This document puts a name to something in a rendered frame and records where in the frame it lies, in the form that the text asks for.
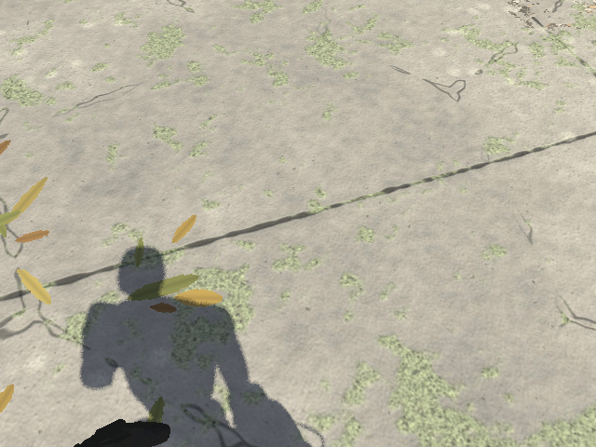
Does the robot left hand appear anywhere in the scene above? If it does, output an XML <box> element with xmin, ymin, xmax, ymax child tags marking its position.
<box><xmin>74</xmin><ymin>419</ymin><xmax>170</xmax><ymax>447</ymax></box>

